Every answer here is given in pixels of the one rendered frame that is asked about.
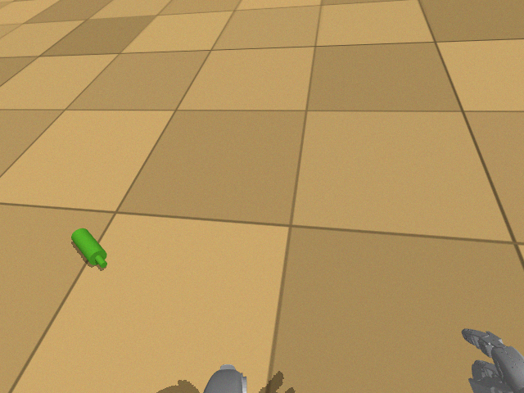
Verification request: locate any bottle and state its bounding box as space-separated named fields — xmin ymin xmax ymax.
xmin=71 ymin=228 xmax=107 ymax=268

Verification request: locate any right robot hand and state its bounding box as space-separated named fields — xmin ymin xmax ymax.
xmin=462 ymin=329 xmax=524 ymax=393

